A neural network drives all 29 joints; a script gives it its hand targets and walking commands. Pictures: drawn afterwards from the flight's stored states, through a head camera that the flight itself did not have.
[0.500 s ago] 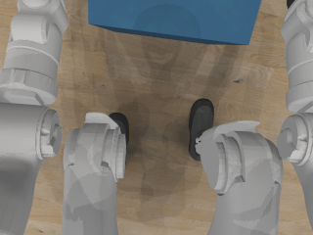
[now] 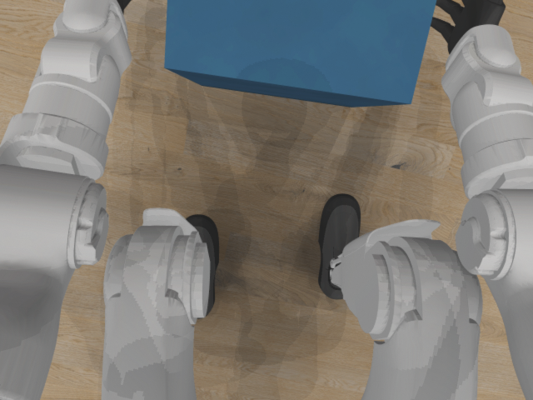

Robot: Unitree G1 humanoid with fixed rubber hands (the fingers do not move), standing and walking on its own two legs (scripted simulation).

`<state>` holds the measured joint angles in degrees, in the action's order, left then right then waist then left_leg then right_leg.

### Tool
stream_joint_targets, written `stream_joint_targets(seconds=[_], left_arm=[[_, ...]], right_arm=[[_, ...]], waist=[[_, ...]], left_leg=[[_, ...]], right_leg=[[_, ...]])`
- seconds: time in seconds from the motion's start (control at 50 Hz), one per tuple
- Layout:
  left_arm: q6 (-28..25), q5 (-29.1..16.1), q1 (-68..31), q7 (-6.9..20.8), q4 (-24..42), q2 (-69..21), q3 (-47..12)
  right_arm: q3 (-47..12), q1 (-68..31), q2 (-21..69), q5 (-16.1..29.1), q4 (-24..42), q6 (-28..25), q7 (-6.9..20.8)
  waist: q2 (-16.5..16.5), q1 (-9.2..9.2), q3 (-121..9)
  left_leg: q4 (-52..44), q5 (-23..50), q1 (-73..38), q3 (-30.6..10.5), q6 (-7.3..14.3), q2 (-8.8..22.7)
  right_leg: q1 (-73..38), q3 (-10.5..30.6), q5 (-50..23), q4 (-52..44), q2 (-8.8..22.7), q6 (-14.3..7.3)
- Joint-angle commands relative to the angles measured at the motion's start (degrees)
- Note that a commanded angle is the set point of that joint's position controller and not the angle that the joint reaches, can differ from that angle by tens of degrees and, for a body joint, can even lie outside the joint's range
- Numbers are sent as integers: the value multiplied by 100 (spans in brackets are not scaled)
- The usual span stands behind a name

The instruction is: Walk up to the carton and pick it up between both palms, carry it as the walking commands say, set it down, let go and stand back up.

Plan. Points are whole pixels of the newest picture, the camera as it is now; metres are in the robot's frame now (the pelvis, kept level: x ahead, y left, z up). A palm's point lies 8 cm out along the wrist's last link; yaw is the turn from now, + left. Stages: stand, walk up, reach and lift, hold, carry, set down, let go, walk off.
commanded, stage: reach and lift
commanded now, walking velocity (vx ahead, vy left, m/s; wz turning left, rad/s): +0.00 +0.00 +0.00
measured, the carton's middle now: (291, 28) +0.53 -0.03 -0.25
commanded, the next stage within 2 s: none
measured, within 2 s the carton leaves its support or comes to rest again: leaves its support in 1.26 s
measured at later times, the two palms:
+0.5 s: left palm (139, 1) +0.54 +0.15 -0.20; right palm (451, 21) +0.53 -0.20 -0.19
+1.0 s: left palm out of the picture +0.55 +0.15 -0.19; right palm (453, 17) +0.53 -0.20 -0.19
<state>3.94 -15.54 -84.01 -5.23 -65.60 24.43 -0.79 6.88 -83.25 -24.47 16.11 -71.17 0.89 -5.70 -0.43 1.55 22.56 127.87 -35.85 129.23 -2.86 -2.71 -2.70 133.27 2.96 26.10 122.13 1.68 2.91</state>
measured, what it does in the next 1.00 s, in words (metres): stands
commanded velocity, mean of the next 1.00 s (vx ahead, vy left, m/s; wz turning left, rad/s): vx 0.00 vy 0.00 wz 0.00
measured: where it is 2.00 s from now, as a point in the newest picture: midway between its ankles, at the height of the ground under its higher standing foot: (268, 272)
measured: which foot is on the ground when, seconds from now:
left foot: down 0.00-1.00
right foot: down 0.00-1.00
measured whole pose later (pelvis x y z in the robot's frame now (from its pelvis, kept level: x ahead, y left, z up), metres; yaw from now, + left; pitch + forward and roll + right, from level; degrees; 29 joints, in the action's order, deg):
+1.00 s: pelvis +0.00 +0.00 +0.00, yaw +1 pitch +37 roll -1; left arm 6.4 -11.8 -87.2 -5.5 -67.9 20.1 -0.2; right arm 6.5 -85.8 -21.6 16.5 -70.9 3.0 -7.7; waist -0.1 1.9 23.5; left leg 128.1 -35.7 128.8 -3.3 -3.1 -3.1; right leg 132.4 2.9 27.2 123.0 1.1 2.9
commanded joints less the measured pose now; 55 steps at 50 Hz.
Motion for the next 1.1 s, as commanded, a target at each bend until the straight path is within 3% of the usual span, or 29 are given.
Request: stream_joint_targets(seconds=[0.0, 0.06, 0.14, 0.2, 0.24, 0.28, 0.42, 0.46, 0.48, 0.56, 0.7, 0.74, 0.84, 0.86, 0.96, 0.98, 1.08], left_arm=[[-272, -2, -1757, -32, 879, 641, 55], [-284, -8, -1860, -59, 940, 489, -32], [-307, 33, -2016, -114, 1033, 442, -57], [-311, 73, -2094, -150, 998, 408, -13], [-333, 186, -2050, -186, 965, 349, -14], [-347, 167, -2024, -195, 893, 218, -67], [-399, 41, -2155, -155, 965, -362, -349], [-413, 89, -2220, -151, 1034, -463, -365], [-411, 30, -2300, -131, 990, -583, -479], [-408, -11, -2417, -37, 1006, -1052, -609], [-318, -18, -3300, 515, 1355, -3077, -975], [-249, 21, -3481, 731, 1368, -3674, -991], [-37, 142, -3698, 1106, 1439, -4689, -1019], [-34, 181, -3673, 1146, 1477, -4791, -961], [24, 143, -3694, 1291, 1720, -5173, -975], [14, 143, -3708, 1292, 1792, -5209, -1007], [1, -23, -3864, 1253, 2273, -5332, -1202]], right_arm=[[-72, -1352, -437, 112, 1044, -270, -15], [-230, -1390, -309, 232, 990, -244, -7], [-179, -1390, -257, 173, 875, -230, -66], [-167, -1561, -230, 103, 912, -260, -135], [-141, -1466, -190, 107, 785, -274, -159], [-223, -1451, -55, 89, 726, -285, -187], [-557, -1706, 425, 197, 859, -353, -114], [-633, -1799, 536, 264, 891, -357, -103], [-628, -1851, 597, 272, 884, -354, -93], [-796, -2079, 948, 322, 976, -370, -25], [-1213, -2978, 3110, 316, 1198, -198, 513], [-1258, -3232, 3686, 230, 1309, -111, 715], [-1266, -3544, 4627, 109, 1479, 127, 1097], [-1298, -3588, 4790, 111, 1522, 163, 1145], [-1270, -3469, 5128, 48, 1753, 268, 1310], [-1310, -3468, 5270, 102, 1794, 275, 1339], [-1500, -3643, 5328, 224, 2357, 284, 1312]], waist=[[-166, 52, -7500], [-268, -22, -7637], [-271, 108, -7619], [-199, 137, -7676], [-408, 100, -7657], [-372, 112, -7661], [-209, 162, -7592], [-246, 88, -7626], [-325, 184, -7608], [-322, 174, -7639], [-261, -7, -7574], [-155, 5, -7299], [-345, 28, -7081], [-259, -27, -7081], [-242, 73, -7325], [-265, 8, -7444], [-193, 94, -8437]], left_leg=[[-1276, 1845, -2623, 449, 30, 196], [-1300, 1914, -2875, 473, 37, 168], [-1331, 1839, -2897, 502, 22, 118], [-1316, 1834, -2932, 471, 32, 92], [-1344, 1925, -3039, 481, 1, 74], [-1332, 1936, -3012, 507, 2, 44], [-1377, 2029, -3078, 498, 31, -36], [-1386, 2074, -3112, 503, 29, -37], [-1406, 1991, -3142, 494, 33, -42], [-1371, 2031, -3173, 500, 34, -82], [-1291, 1915, -2905, 575, 58, -186], [-1268, 1788, -2728, 571, 90, -207], [-1200, 1784, -2609, 647, 108, -257], [-1169, 1819, -2552, 661, 125, -272], [-1077, 2073, -2548, 687, 113, -284], [-1081, 2176, -2639, 689, 123, -289], [-999, 2497, -3052, 713, 118, -312]], right_leg=[[-4549, -502, -2058, -369, -41, -81], [-4498, -507, -1994, -406, -56, -96], [-4482, -541, -1914, -477, -118, -104], [-4505, -549, -1913, -480, -147, -100], [-4415, -544, -1956, -478, -193, -108], [-4462, -534, -1981, -498, -200, -114], [-4427, -572, -1998, -571, -261, -117], [-4442, -571, -2042, -547, -296, -113], [-4381, -590, -1962, -566, -292, -131], [-4403, -583, -1970, -579, -322, -146], [-4425, -571, -1870, -532, -445, -196], [-4306, -579, -1735, -516, -488, -190], [-4054, -630, -1677, -405, -544, -231], [-4054, -645, -1702, -380, -550, -211], [-4113, -671, -1992, -309, -541, -219], [-4131, -683, -2089, -277, -546, -212], [-4585, -742, -2462, -219, -549, -198]])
